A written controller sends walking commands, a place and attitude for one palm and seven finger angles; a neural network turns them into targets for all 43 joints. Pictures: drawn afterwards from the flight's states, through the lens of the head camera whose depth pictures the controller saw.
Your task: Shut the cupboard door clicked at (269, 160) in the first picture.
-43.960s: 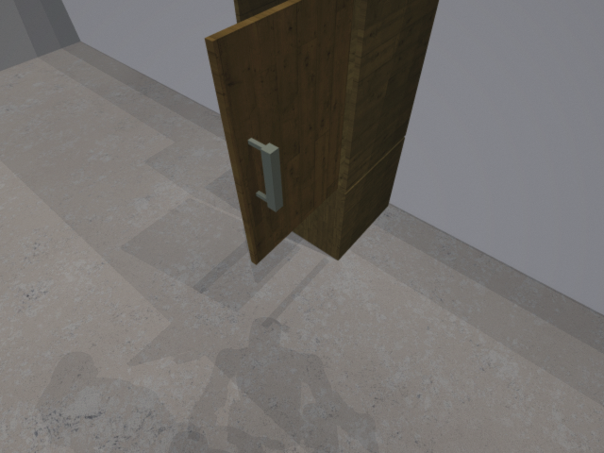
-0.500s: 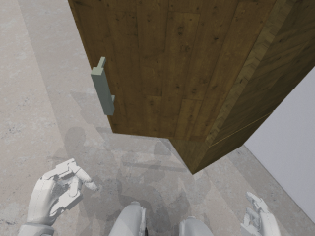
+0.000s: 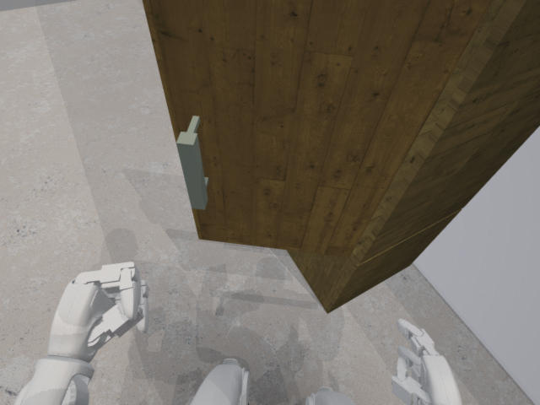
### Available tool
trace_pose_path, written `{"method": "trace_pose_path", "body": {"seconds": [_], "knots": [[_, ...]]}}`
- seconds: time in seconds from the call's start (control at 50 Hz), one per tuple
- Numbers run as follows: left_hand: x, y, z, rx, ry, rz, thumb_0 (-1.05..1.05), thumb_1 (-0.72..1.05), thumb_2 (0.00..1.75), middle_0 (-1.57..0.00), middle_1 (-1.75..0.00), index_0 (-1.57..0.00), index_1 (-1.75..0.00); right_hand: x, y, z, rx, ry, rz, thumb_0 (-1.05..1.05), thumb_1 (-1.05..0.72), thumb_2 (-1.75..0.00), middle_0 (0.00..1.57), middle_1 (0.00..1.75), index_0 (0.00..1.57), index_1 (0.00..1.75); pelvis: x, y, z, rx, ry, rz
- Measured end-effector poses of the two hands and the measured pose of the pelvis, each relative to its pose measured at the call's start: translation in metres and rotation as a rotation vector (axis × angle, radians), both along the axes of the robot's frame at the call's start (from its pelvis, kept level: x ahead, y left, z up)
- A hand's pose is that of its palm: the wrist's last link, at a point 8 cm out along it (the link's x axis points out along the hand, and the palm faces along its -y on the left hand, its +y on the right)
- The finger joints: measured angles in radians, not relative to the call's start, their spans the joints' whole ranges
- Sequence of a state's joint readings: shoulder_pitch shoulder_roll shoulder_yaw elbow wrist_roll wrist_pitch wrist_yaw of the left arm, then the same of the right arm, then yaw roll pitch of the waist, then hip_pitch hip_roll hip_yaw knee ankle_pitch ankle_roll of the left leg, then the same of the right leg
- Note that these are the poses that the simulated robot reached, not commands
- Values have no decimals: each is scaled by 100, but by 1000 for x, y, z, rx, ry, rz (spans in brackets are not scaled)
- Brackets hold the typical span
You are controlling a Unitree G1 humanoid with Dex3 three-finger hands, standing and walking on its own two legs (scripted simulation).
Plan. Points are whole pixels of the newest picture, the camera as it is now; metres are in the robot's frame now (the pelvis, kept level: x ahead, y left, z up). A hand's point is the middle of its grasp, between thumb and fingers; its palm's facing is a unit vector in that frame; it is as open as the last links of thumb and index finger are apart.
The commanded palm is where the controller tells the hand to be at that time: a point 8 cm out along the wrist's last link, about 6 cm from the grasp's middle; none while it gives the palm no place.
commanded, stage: raise the hand and make a fist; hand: left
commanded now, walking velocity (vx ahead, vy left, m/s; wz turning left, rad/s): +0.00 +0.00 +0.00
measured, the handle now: (197, 165) +0.47 +0.17 +0.05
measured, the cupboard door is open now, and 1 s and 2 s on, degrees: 55 55 55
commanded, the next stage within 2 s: bring the fist close to the handle in 0.40 s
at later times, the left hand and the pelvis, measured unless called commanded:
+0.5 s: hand (171, 309) +0.23 +0.15 +0.05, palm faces -0.06 -1.00 -0.01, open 3.1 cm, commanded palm +0.21 +0.21 +0.06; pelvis +0.01 -0.03 +0.00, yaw +0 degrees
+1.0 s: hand (185, 255) +0.30 +0.15 +0.06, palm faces -0.06 -1.00 +0.00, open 3.1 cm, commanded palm +0.28 +0.20 +0.06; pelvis +0.01 -0.02 +0.00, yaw -1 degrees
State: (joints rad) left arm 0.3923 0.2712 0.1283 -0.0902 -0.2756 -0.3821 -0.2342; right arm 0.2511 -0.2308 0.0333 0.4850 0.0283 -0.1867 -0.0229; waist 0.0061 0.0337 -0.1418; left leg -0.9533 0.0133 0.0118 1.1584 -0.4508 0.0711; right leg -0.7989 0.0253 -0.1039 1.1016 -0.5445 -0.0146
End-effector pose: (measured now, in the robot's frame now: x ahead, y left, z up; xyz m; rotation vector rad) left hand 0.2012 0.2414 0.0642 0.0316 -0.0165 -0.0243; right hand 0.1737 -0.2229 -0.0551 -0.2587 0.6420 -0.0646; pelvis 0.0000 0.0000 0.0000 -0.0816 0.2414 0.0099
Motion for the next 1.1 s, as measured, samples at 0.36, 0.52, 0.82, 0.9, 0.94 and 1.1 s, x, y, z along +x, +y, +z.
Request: {"method": "trace_pose_path", "body": {"seconds": [0.36,0.52,0.82,0.9,0.94,1.1], "knots": [[12,-23,1,3,-7,2,2,90,90,-130,-150,-130,-150,-3,-34,-13,9,37,-52,1,-90,-90,20,30,20,30,8,-21,-2,24,15,-8],[11,-36,-13,-19,86,-33,1,90,90,-130,-150,-130,-150,8,-37,-16,40,21,-56,1,-90,-90,20,30,20,30,10,-28,-3,36,17,-12],[56,-34,-14,-22,34,-52,1,90,90,-130,-150,-130,-150,-7,-45,-28,19,82,-74,1,-90,-90,20,29,20,30,6,-30,-7,31,26,-14],[69,-39,-9,-32,30,-65,1,90,90,-130,-150,-130,-150,-17,-45,-25,17,104,-99,1,-90,-90,20,29,20,30,8,-26,-2,34,24,-23],[75,-39,-6,-36,14,-56,2,90,90,-130,-150,-130,-150,-21,-44,-24,17,115,-106,1,-90,-90,20,29,20,30,9,-24,0,35,24,-25],[93,-39,-13,-32,29,-36,1,90,90,-130,-150,-130,-150,-30,-40,-25,15,166,-109,1,-90,-90,20,29,20,30,10,-17,3,35,28,-26]]}}
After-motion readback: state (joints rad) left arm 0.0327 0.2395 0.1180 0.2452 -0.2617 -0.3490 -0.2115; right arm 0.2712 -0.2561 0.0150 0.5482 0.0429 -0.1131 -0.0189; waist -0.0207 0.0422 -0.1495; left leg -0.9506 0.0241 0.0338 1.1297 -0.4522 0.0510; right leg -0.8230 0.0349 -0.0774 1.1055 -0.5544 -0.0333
